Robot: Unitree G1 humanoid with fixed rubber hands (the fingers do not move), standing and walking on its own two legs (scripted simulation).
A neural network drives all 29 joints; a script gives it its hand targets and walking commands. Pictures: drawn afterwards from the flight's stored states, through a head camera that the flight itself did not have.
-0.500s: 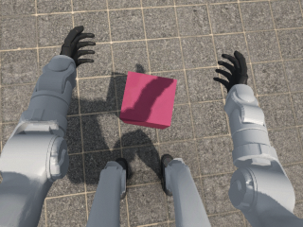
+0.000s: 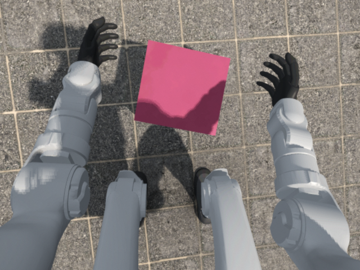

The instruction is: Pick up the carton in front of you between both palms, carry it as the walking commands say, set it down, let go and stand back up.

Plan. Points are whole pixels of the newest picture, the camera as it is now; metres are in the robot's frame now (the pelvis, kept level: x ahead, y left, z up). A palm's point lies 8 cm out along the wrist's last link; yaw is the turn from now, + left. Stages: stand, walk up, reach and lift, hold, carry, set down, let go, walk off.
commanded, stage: reach and lift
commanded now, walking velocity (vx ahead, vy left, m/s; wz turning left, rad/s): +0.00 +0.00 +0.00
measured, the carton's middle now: (178, 95) +0.48 -0.01 -0.40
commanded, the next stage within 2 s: none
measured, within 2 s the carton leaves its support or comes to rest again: leaves its support in 1.32 s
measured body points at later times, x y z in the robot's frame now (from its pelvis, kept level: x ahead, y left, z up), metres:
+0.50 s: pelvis -0.05 +0.00 -0.15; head +0.33 +0.01 +0.10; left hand +0.52 +0.17 -0.34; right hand +0.47 -0.21 -0.34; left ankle +0.07 +0.12 -0.49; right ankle +0.08 -0.13 -0.49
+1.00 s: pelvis -0.05 +0.00 -0.15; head +0.32 +0.01 +0.10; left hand +0.52 +0.14 -0.34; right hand +0.48 -0.18 -0.33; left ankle +0.07 +0.12 -0.49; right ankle +0.08 -0.13 -0.49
